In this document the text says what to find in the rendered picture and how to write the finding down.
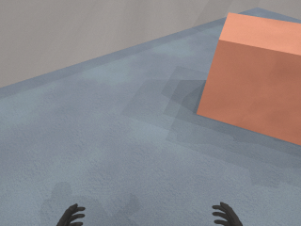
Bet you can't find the robot left hand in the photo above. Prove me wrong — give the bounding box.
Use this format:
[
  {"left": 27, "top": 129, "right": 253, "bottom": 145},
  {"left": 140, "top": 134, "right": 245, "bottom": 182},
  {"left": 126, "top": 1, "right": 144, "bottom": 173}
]
[{"left": 56, "top": 203, "right": 86, "bottom": 226}]

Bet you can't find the pedestal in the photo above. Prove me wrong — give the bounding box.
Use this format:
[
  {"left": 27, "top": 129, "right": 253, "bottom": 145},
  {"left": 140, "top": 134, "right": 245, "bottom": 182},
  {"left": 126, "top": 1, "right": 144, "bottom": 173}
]
[{"left": 197, "top": 12, "right": 301, "bottom": 146}]

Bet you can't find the robot right hand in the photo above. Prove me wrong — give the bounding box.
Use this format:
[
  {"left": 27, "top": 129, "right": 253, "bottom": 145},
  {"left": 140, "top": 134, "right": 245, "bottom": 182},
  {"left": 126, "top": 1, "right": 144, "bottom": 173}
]
[{"left": 212, "top": 202, "right": 243, "bottom": 226}]

